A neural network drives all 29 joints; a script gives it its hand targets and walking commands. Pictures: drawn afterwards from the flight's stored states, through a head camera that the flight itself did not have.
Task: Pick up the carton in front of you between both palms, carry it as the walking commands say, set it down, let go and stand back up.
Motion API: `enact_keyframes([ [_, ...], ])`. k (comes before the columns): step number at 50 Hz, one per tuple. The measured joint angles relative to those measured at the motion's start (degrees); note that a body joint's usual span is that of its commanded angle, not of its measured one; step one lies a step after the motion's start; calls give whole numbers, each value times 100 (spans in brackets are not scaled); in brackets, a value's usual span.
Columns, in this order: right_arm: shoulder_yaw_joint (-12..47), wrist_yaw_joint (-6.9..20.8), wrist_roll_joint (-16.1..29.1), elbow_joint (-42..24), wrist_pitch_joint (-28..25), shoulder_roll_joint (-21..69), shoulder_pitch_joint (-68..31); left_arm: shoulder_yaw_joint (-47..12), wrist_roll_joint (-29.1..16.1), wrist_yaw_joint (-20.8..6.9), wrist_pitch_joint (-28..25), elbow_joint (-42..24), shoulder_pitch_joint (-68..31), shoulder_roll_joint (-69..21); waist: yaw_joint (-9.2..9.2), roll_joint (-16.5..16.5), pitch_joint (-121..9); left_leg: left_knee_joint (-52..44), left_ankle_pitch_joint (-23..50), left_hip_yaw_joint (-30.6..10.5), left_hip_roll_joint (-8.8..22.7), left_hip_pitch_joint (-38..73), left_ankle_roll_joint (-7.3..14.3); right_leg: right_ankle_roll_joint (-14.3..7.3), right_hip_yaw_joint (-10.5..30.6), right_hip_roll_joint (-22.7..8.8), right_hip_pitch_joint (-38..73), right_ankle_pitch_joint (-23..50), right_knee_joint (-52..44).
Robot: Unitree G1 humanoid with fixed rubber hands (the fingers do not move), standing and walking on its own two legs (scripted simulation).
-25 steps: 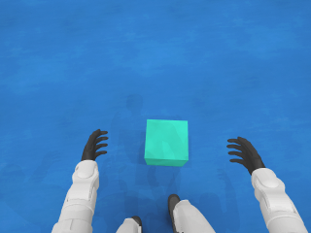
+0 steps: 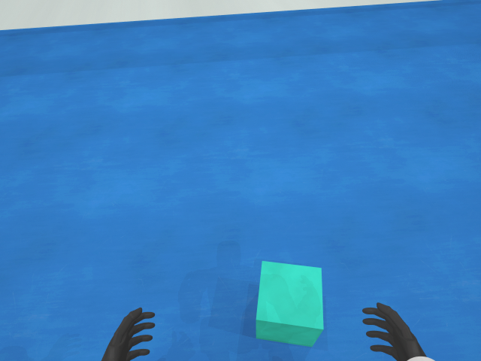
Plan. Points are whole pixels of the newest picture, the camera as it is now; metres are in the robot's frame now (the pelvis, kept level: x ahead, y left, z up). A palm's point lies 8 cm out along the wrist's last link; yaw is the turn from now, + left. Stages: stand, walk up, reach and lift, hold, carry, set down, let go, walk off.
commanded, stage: let go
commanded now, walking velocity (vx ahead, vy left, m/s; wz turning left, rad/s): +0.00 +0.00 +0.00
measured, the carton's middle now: (287, 304) +0.42 -0.12 -0.65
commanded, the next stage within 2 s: stand in 0.36 s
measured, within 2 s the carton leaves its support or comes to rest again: neither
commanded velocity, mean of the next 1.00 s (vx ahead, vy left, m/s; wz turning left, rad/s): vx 0.00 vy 0.00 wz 0.00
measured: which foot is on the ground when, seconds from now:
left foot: down 0.00-1.00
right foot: down 0.00-1.00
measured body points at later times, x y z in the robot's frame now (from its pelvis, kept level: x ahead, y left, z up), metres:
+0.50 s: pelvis +0.00 -0.01 -0.01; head +0.00 -0.03 +0.44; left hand +0.16 +0.25 -0.09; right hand +0.16 -0.28 -0.09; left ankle -0.06 +0.10 -0.74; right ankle +0.02 -0.13 -0.74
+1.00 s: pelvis +0.00 -0.04 -0.01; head +0.00 -0.06 +0.44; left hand +0.12 +0.25 -0.10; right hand +0.13 -0.32 -0.12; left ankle -0.06 +0.10 -0.74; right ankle +0.02 -0.13 -0.74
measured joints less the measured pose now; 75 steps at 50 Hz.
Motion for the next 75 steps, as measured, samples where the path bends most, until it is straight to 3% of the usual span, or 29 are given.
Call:
enact_keyframes([
  [6, -61, 5, -52, 24, 124, 4, -11, -62, -51, -60, 153, -108, 71, 31, 28, 27, 67, -44, -25, -4, -21, 224, 32, 29, -1, -22, 220, -42, -29],
  [18, -17, -280, -28, -131, 636, -166, 76, -188, -192, 197, 81, 152, 28, 15, -17, -8, -202, 236, -182, 73, 69, 25, -51, -46, 57, 87, -46, -188, 310],
  [24, -155, -256, -45, 631, -143, -350, 33, 34, 100, 335, -206, 1071, -87, 215, -62, 39, -467, 476, -284, 27, 13, -244, -87, -88, 10, 36, -391, -403, 745],
  [30, -216, -270, -91, 1075, -449, -524, 92, 196, 120, 332, -410, 1465, -19, 436, -13, 136, -469, 528, -320, -38, 23, -273, -139, -146, -57, 39, -437, -498, 875],
  [50, -61, -521, -50, 1768, -544, -612, 135, 94, 69, 431, -482, 2047, -132, 391, 19, 41, -313, 340, -183, -185, 115, -120, -289, -291, -212, 99, -274, -427, 748],
  [75, 56, -557, -22, 2263, -629, -732, 158, 46, 3, 370, -481, 2501, -223, 603, 44, -45, -224, 68, 121, -184, 102, -47, -292, -288, -203, 78, -154, -84, 392],
])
